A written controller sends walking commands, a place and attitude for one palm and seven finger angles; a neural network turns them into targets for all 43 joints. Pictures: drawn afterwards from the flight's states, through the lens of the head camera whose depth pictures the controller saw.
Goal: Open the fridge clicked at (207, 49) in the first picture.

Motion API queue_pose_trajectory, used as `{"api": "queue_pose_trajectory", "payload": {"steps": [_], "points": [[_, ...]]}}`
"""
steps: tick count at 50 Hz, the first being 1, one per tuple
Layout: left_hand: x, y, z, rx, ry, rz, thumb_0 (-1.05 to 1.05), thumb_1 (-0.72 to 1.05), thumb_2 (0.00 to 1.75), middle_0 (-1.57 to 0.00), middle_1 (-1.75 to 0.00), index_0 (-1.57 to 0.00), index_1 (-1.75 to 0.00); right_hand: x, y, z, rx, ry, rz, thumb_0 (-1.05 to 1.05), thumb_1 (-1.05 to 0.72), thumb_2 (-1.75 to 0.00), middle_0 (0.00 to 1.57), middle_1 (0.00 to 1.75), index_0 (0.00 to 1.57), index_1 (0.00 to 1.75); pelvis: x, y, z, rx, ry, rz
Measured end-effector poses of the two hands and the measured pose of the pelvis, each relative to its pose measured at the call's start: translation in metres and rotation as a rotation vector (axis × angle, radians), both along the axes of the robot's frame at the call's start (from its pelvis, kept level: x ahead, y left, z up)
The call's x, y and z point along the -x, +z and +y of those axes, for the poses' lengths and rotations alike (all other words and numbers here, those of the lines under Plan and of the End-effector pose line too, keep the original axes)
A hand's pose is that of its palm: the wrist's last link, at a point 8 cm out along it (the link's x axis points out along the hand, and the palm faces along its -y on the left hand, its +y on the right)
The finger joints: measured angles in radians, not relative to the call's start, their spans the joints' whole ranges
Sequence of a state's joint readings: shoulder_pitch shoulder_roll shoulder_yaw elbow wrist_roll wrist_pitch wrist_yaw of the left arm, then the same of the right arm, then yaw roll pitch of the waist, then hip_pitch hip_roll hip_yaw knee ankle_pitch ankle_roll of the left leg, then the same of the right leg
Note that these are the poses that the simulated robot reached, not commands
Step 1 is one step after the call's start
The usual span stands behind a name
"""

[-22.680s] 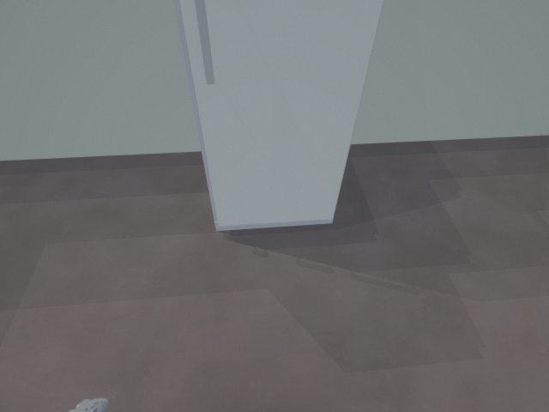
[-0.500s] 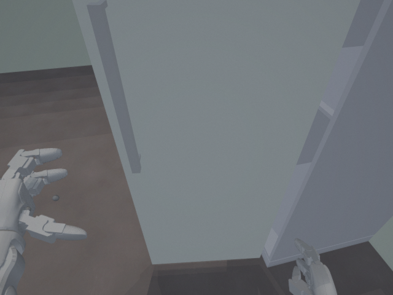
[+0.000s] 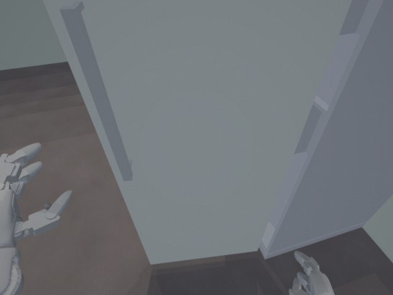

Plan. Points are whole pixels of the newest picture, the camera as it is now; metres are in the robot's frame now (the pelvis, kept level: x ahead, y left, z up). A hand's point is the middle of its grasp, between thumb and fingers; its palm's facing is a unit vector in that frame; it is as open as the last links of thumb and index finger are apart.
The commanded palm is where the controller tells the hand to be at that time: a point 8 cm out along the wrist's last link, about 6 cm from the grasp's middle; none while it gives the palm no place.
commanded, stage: draw the hand back to the body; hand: left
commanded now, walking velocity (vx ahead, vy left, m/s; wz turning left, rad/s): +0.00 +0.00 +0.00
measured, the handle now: (108, 110) +0.39 +0.23 +0.20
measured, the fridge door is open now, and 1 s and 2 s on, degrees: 80 80 80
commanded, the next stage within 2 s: step back with the hand held close in 0.50 s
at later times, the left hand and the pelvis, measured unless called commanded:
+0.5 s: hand (44, 203) +0.20 +0.28 +0.15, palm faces +0.48 -0.80 -0.35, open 7.5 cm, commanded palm +0.14 +0.31 +0.17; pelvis +0.01 +0.00 +0.00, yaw +0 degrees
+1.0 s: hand (22, 226) +0.16 +0.29 +0.15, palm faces +0.39 -0.79 -0.47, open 7.4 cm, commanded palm +0.10 +0.32 +0.17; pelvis -0.04 +0.02 +0.00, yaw +0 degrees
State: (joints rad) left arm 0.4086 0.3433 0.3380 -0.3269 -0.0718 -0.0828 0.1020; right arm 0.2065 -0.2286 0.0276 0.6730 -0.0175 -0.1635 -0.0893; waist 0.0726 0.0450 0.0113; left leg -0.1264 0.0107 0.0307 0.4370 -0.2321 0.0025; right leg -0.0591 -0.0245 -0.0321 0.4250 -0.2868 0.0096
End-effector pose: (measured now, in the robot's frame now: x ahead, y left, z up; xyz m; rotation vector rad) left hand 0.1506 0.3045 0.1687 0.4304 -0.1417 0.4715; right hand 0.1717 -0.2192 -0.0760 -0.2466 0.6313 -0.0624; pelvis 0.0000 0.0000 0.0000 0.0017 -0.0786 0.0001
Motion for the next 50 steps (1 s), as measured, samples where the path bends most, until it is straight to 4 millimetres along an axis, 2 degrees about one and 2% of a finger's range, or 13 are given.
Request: {"api": "queue_pose_trajectory", "payload": {"steps": [12,23,33,39,44,50], "points": [[-0.003,0.001,0.006,0.012,0.018,-0.003,0.01,0.77,0.84,-0.21,-0.37,-0.21,-0.37,-0.021,0.008,0.007,0.004,0.021,-0.016,0.01,-0.9,-0.9,0.2,0.3,0.2,0.3,-0.007,0.001,0.004,0.001,0.001,0.002],[-0.004,-0.002,0.008,0.028,0.025,0.011,0.01,0.88,0.9,-0.21,-0.31,-0.21,-0.31,-0.02,0.007,0.011,0.001,0.028,0.004,0.01,-0.9,-0.9,0.2,0.3,0.2,0.3,-0.008,0.001,0.004,0.003,0.002,0.001],[-0.001,0.001,0.007,0.017,0.019,0.002,0.02,0.89,0.9,-0.21,-0.3,-0.21,-0.3,-0.011,0.005,0.008,0.003,0.017,0.021,0.01,-0.9,-0.9,0.2,0.3,0.2,0.3,-0.004,0.002,0.004,0.007,0.005,-0.002],[0.001,0.006,0.007,-0.049,-0.024,-0.002,0.02,0.89,0.9,-0.2,-0.3,-0.21,-0.3,-0.003,0.008,0.002,0.02,-0.022,0.056,0.01,-0.9,-0.9,0.2,0.3,0.21,0.3,0.007,0.001,0.007,0.02,0.013,0.049],[0.012,0.005,0.007,-0.083,-0.076,0.038,0.02,0.89,0.9,-0.21,-0.3,-0.21,-0.3,0.012,0.009,-0.002,0.031,-0.074,0.065,0.01,-0.9,-0.9,0.2,0.3,0.2,0.3,0.021,0.0,0.015,0.019,0.003,0.071],[0.035,0.006,0.018,-0.112,-0.078,0.03,0.01,0.89,0.9,-0.21,-0.3,-0.21,-0.3,0.039,0.008,0.001,0.041,-0.096,0.078,0.01,-0.9,-0.9,0.2,0.3,0.2,0.3,0.042,-0.002,0.021,0.022,0.001,0.073]]}}
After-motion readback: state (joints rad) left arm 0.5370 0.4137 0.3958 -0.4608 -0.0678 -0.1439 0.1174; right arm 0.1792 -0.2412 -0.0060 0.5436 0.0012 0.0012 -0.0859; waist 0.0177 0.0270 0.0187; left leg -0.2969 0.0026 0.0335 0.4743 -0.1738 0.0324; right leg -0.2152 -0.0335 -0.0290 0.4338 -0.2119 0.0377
